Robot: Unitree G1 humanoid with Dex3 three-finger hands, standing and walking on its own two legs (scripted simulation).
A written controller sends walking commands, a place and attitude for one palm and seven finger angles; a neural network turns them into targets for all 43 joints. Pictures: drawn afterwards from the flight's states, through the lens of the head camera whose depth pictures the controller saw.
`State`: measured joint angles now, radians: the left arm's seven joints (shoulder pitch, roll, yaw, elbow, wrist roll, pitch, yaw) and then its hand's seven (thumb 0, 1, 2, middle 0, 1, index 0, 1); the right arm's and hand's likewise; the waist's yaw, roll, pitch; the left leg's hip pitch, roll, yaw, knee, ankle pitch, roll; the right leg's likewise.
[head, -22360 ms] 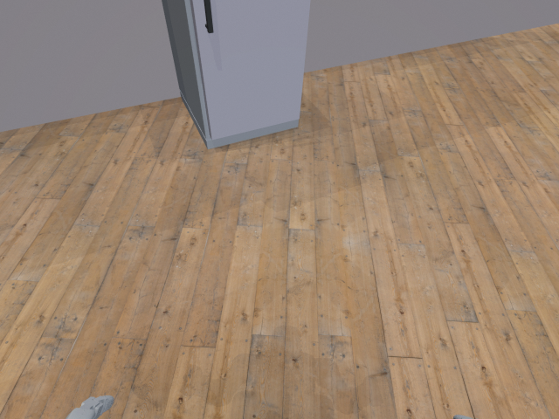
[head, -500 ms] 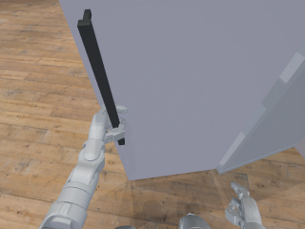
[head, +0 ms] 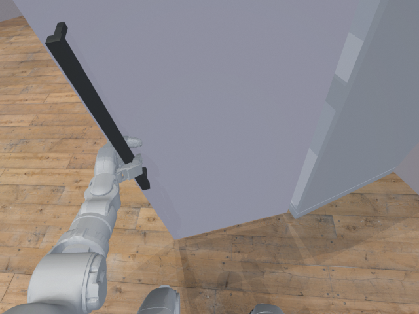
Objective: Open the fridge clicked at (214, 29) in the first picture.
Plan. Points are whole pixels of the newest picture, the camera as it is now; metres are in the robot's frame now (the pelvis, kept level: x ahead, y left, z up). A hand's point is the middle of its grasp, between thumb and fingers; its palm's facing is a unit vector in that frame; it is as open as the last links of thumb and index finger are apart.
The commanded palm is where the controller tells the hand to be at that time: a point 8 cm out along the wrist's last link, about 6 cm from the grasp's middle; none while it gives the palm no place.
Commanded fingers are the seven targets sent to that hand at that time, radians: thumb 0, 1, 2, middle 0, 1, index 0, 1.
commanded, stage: stop walking and hold the door back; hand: left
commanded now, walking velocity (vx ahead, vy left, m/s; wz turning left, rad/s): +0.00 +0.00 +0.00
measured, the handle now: (115, 128) +0.46 +0.17 +0.10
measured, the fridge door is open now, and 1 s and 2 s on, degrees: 79 75 72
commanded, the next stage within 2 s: loosen the grip on the handle in 0.48 s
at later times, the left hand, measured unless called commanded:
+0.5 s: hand (134, 157) +0.43 +0.15 +0.03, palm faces -0.01 -0.98 -0.19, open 5.6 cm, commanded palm +0.44 +0.22 +0.02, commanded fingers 0.00 0.90 0.90 -0.45 -1.40 -0.45 -1.40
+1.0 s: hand (133, 159) +0.45 +0.17 +0.01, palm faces -0.03 -0.98 -0.19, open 12.4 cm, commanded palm +0.42 +0.22 +0.03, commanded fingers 0.00 -0.55 0.20 -0.29 -1.20 -0.29 -1.20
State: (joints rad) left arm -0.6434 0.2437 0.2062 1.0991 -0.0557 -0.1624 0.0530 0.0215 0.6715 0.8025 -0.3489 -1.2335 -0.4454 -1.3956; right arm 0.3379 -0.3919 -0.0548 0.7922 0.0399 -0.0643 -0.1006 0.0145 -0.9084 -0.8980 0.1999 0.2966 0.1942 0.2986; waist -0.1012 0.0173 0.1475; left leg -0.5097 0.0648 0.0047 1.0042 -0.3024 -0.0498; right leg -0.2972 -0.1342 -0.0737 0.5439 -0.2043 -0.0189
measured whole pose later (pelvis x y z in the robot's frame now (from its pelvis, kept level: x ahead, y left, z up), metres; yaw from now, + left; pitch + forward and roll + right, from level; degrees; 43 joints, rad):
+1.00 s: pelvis -0.04 +0.09 -0.03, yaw -5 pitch +10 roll +1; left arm -0.92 0.28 0.20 1.24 0.07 -0.07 0.14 0.01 -0.34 0.30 -0.34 -1.28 -0.40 -1.33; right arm 0.40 -0.26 0.01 0.68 0.01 -0.08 0.04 0.01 -0.91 -0.90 0.20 0.30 0.20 0.30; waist -0.16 -0.04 -0.05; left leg -0.61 0.02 0.09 0.74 -0.32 0.03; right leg -0.66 -0.08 -0.02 0.72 -0.24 0.03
